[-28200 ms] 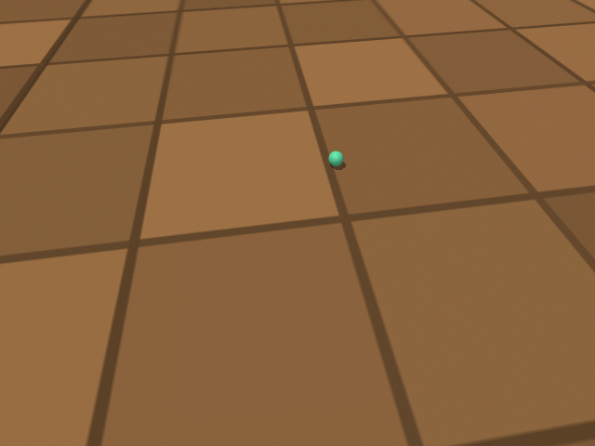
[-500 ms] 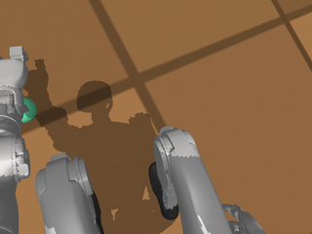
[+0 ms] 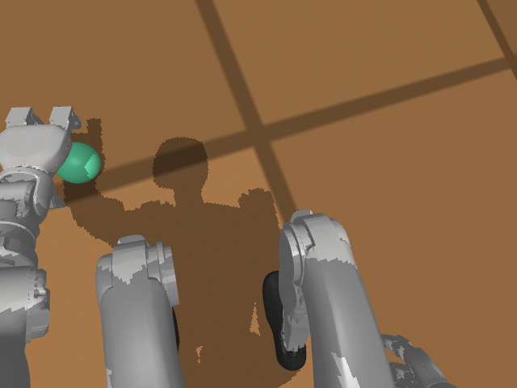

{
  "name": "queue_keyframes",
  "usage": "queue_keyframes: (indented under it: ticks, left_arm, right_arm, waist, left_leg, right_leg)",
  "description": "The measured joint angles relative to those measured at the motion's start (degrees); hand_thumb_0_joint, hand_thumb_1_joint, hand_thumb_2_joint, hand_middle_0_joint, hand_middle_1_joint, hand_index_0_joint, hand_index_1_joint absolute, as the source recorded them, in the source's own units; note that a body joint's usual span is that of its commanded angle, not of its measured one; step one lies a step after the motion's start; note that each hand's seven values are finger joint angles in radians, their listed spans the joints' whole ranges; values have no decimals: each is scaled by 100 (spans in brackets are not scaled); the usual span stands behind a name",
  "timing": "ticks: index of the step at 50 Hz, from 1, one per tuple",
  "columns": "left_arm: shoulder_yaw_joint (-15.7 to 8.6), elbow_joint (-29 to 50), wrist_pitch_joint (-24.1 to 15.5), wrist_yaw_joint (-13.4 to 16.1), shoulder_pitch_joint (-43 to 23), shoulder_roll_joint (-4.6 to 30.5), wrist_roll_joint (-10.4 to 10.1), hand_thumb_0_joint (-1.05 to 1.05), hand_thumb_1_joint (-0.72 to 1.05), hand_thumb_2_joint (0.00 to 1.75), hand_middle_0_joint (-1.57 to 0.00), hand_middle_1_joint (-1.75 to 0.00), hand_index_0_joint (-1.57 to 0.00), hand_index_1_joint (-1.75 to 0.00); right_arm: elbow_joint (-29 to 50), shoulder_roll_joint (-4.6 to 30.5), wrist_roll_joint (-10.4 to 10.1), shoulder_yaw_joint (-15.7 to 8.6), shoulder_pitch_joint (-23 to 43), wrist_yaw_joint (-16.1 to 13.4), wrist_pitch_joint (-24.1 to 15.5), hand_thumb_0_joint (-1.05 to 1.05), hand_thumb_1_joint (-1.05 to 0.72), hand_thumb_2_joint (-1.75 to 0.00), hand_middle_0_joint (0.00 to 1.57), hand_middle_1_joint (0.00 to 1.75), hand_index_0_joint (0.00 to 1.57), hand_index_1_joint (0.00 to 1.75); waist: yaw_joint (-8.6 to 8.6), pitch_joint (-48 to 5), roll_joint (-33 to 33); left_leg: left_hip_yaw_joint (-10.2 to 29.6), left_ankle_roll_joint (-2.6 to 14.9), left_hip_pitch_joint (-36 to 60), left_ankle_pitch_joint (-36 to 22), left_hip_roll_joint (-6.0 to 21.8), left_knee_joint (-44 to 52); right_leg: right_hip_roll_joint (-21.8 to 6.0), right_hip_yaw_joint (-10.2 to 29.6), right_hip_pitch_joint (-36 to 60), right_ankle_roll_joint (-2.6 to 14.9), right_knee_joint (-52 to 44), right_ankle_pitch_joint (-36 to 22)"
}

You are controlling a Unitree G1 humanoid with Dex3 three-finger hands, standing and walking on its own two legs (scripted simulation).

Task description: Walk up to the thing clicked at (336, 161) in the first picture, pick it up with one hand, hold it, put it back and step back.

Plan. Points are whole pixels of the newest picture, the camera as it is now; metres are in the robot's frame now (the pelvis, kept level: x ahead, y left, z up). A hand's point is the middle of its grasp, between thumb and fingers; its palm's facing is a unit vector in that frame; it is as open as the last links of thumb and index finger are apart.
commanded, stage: rest palm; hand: left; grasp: from above
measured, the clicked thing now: (77, 162) +0.49 +0.28 -0.28
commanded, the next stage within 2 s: close in 1.30 s
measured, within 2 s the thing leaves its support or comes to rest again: neither
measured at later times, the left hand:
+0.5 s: hand (70, 163) +0.47 +0.28 -0.23, palm faces -0.48 -0.08 -0.87, open 14.1 cm
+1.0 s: hand (72, 162) +0.48 +0.28 -0.24, palm faces -0.45 -0.10 -0.89, open 13.9 cm
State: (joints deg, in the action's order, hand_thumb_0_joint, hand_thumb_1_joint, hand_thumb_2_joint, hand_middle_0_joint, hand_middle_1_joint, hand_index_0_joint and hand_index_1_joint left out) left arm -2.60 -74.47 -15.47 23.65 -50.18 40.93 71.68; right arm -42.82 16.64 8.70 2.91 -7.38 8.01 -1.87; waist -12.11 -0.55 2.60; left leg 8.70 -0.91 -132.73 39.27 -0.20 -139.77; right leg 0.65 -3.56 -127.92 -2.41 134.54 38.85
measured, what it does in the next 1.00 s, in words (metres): stands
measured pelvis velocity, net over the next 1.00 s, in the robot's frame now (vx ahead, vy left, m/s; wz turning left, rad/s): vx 0.00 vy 0.00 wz -0.08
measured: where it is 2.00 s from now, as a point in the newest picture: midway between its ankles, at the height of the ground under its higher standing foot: (228, 352)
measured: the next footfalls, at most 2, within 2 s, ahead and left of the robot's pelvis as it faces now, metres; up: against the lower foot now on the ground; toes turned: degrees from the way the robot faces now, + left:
none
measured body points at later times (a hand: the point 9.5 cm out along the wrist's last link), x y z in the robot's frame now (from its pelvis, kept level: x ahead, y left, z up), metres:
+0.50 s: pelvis +0.00 +0.00 -0.01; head +0.28 +0.07 +0.34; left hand +0.49 +0.28 -0.18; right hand -0.01 -0.26 -0.10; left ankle +0.08 +0.13 -0.29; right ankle +0.10 -0.13 -0.29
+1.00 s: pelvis +0.00 +0.00 -0.02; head +0.27 +0.09 +0.33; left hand +0.50 +0.28 -0.19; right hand +0.03 -0.26 -0.09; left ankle +0.08 +0.13 -0.29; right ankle +0.10 -0.13 -0.29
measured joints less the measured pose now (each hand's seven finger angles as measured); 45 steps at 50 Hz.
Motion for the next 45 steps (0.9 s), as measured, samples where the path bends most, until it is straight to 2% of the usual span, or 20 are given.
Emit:
queue_keyframes:
  ticks: [4, 6, 9, 12, 16, 20, 28, 40, 45]
  left_arm:
    - [65, -809, 372, 417, -569, -24, 285, 0, -52, 100, -9, -105, -9, -104]
    - [115, -1336, 570, 499, -937, 49, 335, 0, -53, 101, -9, -103, -9, -103]
    - [162, -1908, 799, 462, -1361, 194, 259, 0, -53, 101, -8, -101, -8, -101]
    - [106, -2090, 917, 319, -1477, 303, 134, 0, -52, 100, -8, -101, -8, -101]
    - [-228, -1995, 826, 131, -1268, 482, 53, 1, -51, 98, -8, -102, -8, -102]
    - [-450, -1759, 608, 118, -960, 660, 56, 1, -50, 97, -8, -103, -8, -102]
    - [-571, -1437, 221, 431, -660, 930, 131, 1, -51, 97, -8, -101, -8, -101]
    - [-440, -2083, 334, 761, -944, 997, 196, 0, -50, 101, -9, -100, -8, -100]
    - [-520, -2220, 372, 842, -1012, 1079, 258, 1, -49, 101, -9, -100, -8, -100]
  right_arm:
    - [2, 5, 22, 52, 249, -42, -82, 0, -91, -90, 20, 30, 20, 30]
    - [42, 9, 37, 130, 341, -39, -142, 0, -91, -90, 20, 30, 20, 30]
    - [134, 13, 53, 273, 384, -24, -237, 0, -91, -90, 20, 30, 20, 30]
    - [226, 24, 70, 408, 284, 13, -314, 0, -91, -90, 20, 30, 20, 30]
    - [279, 25, 91, 569, 33, 56, -320, 0, -90, -90, 20, 30, 20, 30]
    - [235, 10, 142, 683, -226, 77, -285, 0, -90, -90, 20, 30, 20, 30]
    - [69, 43, 317, 761, -403, 182, -392, 0, -90, -90, 20, 30, 20, 30]
    - [220, 124, 454, 881, -46, 354, -700, 0, -90, -90, 20, 30, 20, 30]
    - [303, 140, 492, 927, 76, 409, -805, 0, -90, -90, 20, 30, 20, 30]
  waist:
    - [-191, -217, -11]
    - [-315, -250, -44]
    - [-481, -166, -81]
    - [-600, 4, -96]
    - [-710, 234, -61]
    - [-734, 432, 16]
    - [-726, 609, 101]
    - [-814, 541, 142]
    - [-855, 631, 214]
  left_leg:
    - [-54, 58, -88, -36, 10, 34]
    - [-62, 84, -140, -62, 18, 43]
    - [-41, 108, -192, -89, 37, 25]
    - [-11, 108, -211, -93, 49, -15]
    - [48, 70, -213, -60, 64, -91]
    - [126, 8, -209, -13, 72, -174]
    - [267, -66, -238, 93, 67, -367]
    - [383, -44, -218, 196, 93, -503]
    - [402, -35, -194, 169, 92, -517]
  right_leg:
    - [2, 37, -77, 20, -34, -26]
    - [10, 42, -123, 16, -53, -55]
    - [37, 25, -167, -17, -68, -105]
    - [57, 5, -185, -49, -52, -131]
    - [87, -33, -211, -81, 4, -140]
    - [110, -88, -238, -75, 71, -137]
    - [137, -191, -277, -57, 210, -90]
    - [188, -285, -217, -73, 233, -55]
    - [196, -300, -178, -88, 225, -88]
